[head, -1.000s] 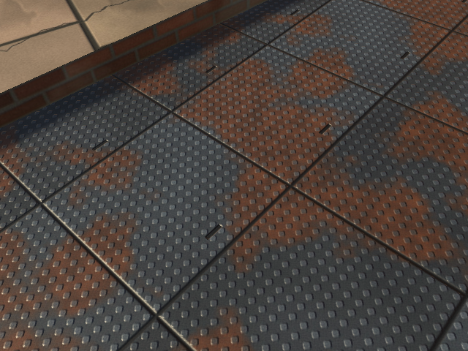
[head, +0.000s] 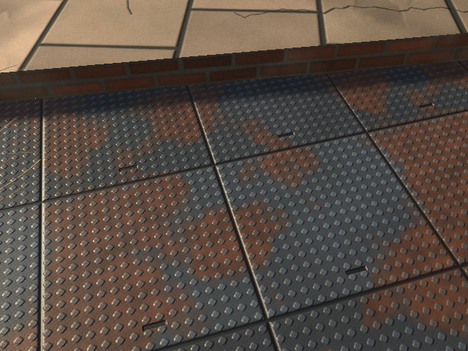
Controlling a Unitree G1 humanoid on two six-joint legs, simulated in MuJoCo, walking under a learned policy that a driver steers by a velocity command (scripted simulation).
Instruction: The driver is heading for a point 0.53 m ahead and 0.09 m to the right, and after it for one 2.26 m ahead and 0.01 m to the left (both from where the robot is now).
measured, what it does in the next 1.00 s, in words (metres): walks ahead, turning right: left foot, then right foot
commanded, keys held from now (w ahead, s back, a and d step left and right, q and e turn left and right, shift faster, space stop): w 0.32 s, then w+e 0.64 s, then w+q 0.04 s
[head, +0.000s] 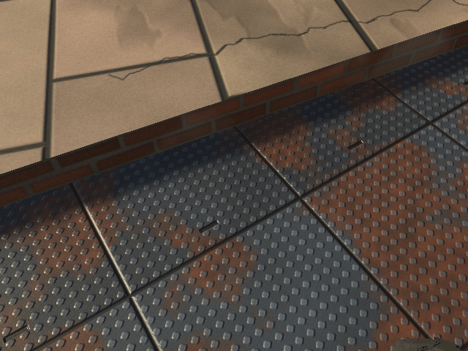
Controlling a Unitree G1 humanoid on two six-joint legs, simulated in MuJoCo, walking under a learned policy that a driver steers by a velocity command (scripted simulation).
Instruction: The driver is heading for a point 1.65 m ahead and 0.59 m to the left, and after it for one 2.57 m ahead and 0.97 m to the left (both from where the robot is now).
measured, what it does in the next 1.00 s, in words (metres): walks ahead, turning left: left foot, then right foot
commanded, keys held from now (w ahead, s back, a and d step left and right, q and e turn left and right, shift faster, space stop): w+q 1.00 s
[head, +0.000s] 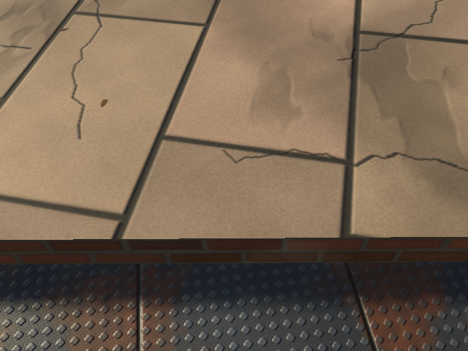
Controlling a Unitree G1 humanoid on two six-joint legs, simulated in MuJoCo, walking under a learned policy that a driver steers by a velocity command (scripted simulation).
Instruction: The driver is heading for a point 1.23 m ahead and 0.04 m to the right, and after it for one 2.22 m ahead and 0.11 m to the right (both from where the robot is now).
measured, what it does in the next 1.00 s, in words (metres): walks ahead: left foot, then right foot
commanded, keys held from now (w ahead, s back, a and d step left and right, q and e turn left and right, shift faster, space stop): w+q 0.04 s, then no key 0.96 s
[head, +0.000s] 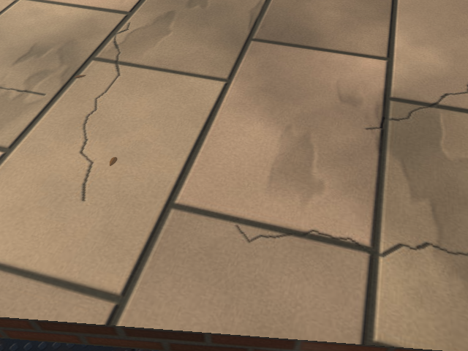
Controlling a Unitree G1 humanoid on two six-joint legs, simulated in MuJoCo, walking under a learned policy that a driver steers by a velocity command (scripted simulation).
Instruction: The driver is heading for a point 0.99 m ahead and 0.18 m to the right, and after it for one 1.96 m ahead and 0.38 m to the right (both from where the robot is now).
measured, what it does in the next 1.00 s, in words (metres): walks ahead: right foot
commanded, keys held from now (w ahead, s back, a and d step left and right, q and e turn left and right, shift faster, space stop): no key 0.14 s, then w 0.86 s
